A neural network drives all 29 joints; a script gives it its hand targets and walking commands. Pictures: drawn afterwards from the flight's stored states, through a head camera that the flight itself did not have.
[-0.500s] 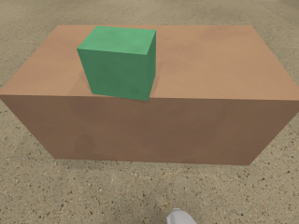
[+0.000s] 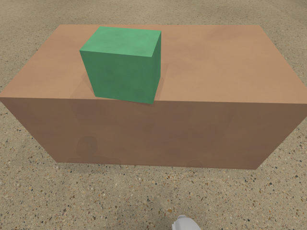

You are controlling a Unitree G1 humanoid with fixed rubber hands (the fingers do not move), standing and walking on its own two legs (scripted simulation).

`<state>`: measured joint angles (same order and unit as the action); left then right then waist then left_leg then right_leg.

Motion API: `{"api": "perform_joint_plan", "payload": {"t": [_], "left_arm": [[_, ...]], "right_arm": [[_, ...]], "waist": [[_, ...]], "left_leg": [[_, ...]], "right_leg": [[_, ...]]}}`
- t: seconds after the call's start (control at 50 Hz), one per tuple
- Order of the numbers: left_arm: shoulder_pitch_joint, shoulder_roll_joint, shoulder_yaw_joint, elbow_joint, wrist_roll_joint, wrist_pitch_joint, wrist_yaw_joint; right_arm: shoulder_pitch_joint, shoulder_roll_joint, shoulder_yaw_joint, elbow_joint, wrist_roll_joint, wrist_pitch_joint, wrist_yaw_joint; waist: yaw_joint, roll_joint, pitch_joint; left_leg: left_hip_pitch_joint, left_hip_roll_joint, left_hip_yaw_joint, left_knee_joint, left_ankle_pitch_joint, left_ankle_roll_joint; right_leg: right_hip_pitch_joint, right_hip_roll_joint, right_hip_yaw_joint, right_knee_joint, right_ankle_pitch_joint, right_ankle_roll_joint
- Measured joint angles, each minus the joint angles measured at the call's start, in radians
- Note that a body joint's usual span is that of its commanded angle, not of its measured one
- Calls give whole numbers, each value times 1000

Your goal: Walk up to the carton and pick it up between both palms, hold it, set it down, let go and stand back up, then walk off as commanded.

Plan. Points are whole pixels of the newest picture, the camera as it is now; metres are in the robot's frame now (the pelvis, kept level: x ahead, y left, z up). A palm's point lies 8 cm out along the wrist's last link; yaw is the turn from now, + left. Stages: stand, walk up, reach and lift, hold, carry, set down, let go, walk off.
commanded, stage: walk up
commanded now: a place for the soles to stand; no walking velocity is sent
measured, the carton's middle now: (126, 65) +0.74 +0.11 +0.03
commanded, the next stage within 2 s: none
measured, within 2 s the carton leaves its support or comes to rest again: neither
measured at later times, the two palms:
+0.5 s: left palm out of the picture +0.07 +0.33 -0.09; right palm out of the picture +0.07 -0.31 -0.11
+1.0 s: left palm out of the picture +0.08 +0.33 -0.08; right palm out of the picture +0.09 -0.30 -0.11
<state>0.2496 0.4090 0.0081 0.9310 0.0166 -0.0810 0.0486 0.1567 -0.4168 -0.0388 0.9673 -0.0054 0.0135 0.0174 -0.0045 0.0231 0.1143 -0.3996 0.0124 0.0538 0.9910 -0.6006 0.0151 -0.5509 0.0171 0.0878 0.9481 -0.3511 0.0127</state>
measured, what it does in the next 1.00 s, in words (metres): stands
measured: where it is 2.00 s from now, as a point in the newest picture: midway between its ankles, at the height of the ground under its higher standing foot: outside the picture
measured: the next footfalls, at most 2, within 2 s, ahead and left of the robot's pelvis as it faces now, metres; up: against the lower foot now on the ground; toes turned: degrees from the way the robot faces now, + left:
left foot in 1.68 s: +0.20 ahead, +0.20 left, +0.00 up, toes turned +4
right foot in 1.96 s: +0.28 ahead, -0.04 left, +0.00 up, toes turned +0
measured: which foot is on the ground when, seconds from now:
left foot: down 0.00-1.00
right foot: down 0.00-1.00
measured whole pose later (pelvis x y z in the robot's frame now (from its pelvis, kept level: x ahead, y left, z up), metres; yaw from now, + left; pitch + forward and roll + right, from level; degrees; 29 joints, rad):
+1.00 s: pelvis +0.02 +0.01 +0.01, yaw -2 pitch -2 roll +1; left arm 0.25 0.40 0.01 0.93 0.02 -0.09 0.05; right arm 0.16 -0.40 -0.04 0.94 -0.01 0.01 0.02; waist 0.00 0.02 0.12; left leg -0.38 0.00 0.06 0.95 -0.61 0.03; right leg -0.50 0.02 0.09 0.91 -0.37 0.01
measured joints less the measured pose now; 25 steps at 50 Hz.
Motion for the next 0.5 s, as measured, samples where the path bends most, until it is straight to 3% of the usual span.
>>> {"api": "perform_joint_plan", "payload": {"t": [0.06,0.14,0.22,0.32,0.38,0.5], "left_arm": [[0,0,0,1,0,12,0],[0,8,0,0,0,19,0],[0,8,0,0,0,8,0],[-3,4,0,0,0,-2,0],[-4,4,0,1,0,4,0],[-4,9,0,0,0,16,0]], "right_arm": [[0,1,0,8,0,-2,2],[0,6,0,23,0,-3,5],[0,7,0,19,0,-3,3],[0,6,0,-6,0,1,-2],[0,6,0,-3,0,0,-1],[0,11,0,16,0,-3,4]], "waist": [[0,4,-1],[0,2,-2],[0,-2,-2],[0,-3,-1],[0,1,-1],[0,-2,-4]], "left_leg": [[1,-5,0,-16,87,0],[5,12,4,-16,67,1],[5,26,10,-16,62,1],[5,6,0,-17,6,1],[5,-2,0,-33,96,1],[11,15,6,-33,71,2]], "right_leg": [[1,-5,1,3,-7,0],[1,12,1,25,-100,-1],[7,19,-2,-14,30,1],[11,6,-1,-14,-4,2],[12,-3,-1,-13,-4,2],[13,11,-2,5,-99,2]]}}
